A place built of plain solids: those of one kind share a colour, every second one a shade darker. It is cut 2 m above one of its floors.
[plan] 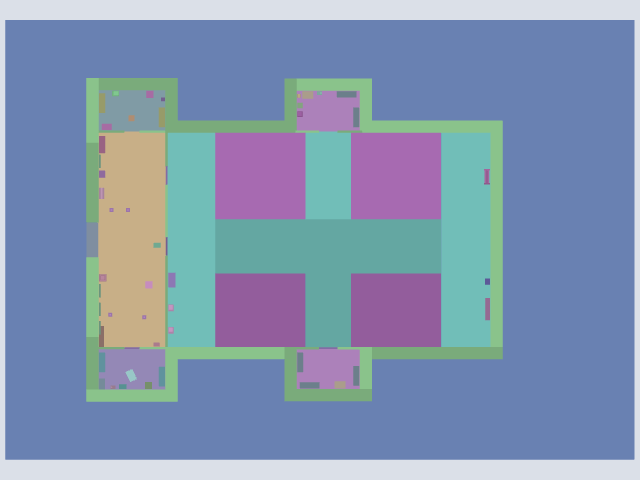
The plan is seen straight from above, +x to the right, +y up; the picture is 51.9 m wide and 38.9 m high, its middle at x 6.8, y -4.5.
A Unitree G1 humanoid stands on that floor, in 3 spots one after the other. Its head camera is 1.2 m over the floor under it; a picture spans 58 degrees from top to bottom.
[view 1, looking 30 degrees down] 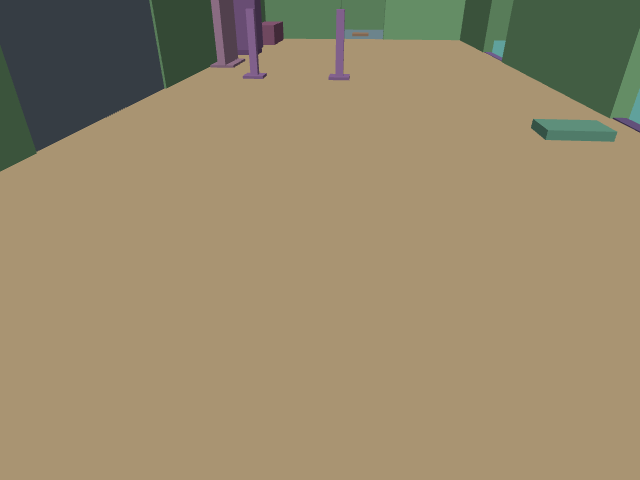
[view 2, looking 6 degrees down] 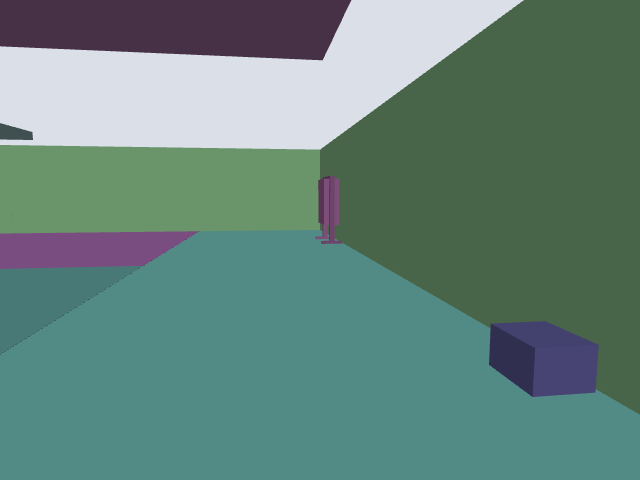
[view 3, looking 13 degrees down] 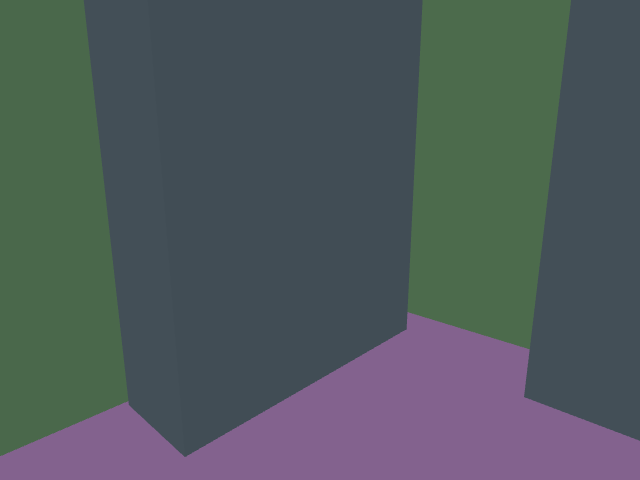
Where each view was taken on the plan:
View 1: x -8.44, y -9.21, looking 95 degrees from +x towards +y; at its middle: floor_foyer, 2.40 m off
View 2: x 18.57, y -10.39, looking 82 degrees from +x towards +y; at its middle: floor_gang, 11.48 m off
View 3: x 7.46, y -14.66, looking -137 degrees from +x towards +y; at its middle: shelves_side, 2.06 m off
